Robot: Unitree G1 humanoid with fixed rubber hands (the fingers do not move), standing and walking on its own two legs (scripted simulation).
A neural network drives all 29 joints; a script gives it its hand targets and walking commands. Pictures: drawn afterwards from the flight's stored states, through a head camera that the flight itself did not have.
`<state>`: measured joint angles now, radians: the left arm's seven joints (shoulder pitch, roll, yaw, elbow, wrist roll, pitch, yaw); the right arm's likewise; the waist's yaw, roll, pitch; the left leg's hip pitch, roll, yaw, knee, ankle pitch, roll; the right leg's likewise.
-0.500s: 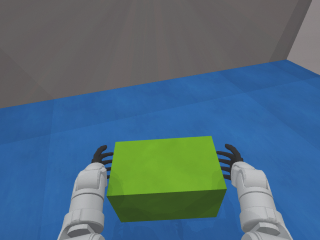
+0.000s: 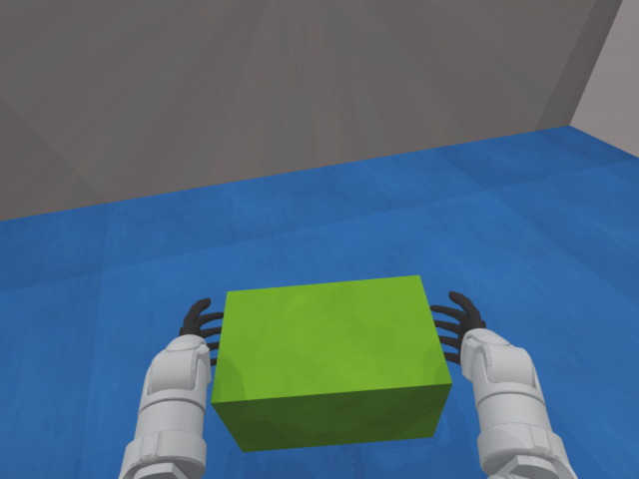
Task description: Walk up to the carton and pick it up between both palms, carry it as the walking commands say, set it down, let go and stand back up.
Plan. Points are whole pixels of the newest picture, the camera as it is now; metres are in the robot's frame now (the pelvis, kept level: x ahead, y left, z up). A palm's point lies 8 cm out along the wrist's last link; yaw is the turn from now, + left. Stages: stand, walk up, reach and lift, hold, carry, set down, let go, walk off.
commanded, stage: hold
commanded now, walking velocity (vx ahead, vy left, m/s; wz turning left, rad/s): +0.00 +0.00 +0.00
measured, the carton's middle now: (330, 364) +0.31 +0.02 -0.04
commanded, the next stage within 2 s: carry in 0.76 s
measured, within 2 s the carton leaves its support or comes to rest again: neither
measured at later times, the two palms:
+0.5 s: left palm (191, 353) +0.27 +0.21 +0.03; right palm (472, 348) +0.30 -0.17 +0.04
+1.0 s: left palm (204, 337) +0.27 +0.18 +0.07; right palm (498, 363) +0.26 -0.18 +0.06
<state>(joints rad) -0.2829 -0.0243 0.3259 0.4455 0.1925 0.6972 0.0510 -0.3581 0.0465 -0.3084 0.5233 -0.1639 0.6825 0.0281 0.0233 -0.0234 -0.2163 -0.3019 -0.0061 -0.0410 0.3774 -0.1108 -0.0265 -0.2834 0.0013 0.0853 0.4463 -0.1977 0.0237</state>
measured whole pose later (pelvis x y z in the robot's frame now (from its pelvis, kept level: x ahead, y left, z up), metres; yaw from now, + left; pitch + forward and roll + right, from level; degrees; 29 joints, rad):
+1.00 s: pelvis -0.02 +0.00 -0.02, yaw -5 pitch -3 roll +1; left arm -0.29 -0.01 0.29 0.21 0.13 0.89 0.09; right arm -0.34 0.07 -0.21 0.26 -0.16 0.85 -0.07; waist 0.02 0.01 -0.14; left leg -0.31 0.02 0.04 0.60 -0.23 -0.02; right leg -0.36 -0.02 0.01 0.75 -0.37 0.02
